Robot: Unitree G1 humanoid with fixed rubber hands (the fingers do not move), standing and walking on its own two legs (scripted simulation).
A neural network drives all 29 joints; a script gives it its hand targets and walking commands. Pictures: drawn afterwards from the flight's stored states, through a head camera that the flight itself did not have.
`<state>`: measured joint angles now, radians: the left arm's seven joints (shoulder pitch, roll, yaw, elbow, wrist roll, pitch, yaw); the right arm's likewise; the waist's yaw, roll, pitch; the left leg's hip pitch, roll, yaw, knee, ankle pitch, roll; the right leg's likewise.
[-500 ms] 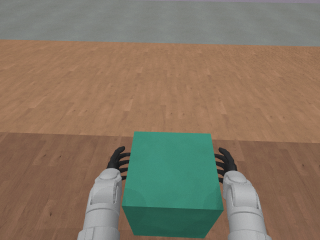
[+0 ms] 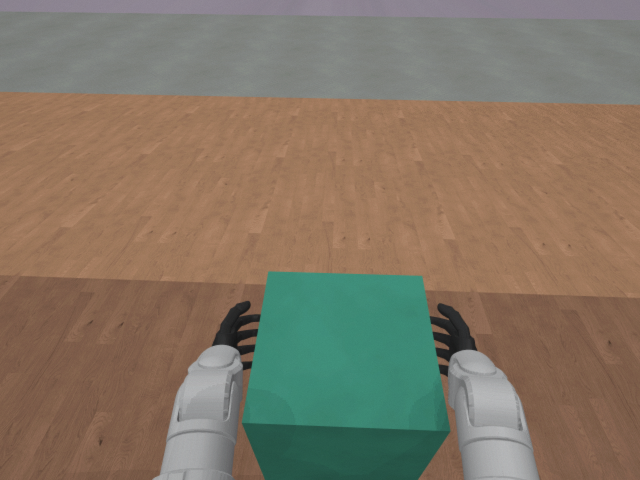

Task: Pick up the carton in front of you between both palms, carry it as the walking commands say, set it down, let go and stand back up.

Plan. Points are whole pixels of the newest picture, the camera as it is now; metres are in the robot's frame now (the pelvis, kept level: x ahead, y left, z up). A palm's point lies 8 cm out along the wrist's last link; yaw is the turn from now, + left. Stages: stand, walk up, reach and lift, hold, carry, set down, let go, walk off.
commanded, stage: hold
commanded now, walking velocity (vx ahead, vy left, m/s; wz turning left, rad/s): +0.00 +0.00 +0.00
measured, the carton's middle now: (341, 384) +0.30 +0.00 -0.04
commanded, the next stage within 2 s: carry in 0.66 s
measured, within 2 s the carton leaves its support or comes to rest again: neither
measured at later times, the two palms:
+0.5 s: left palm (222, 360) +0.27 +0.15 +0.05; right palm (467, 366) +0.27 -0.15 +0.05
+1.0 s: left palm (251, 300) +0.35 +0.12 +0.08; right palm (480, 305) +0.35 -0.18 +0.08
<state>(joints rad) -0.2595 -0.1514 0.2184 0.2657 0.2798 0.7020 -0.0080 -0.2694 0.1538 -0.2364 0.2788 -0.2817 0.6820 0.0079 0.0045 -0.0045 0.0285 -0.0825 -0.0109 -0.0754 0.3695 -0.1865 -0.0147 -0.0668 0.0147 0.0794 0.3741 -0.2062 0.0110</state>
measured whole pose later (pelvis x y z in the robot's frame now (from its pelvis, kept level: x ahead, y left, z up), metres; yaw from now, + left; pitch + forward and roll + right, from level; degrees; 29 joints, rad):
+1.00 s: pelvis +0.06 -0.02 +0.00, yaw +0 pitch +4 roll +1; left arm -0.23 -0.14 0.10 -0.06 0.15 1.05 0.09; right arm -0.24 0.07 -0.14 -0.06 -0.11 1.04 -0.05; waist 0.00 -0.02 -0.17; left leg -0.36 0.02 0.10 0.60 -0.41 -0.01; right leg -0.21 -0.04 -0.02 0.46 -0.32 0.00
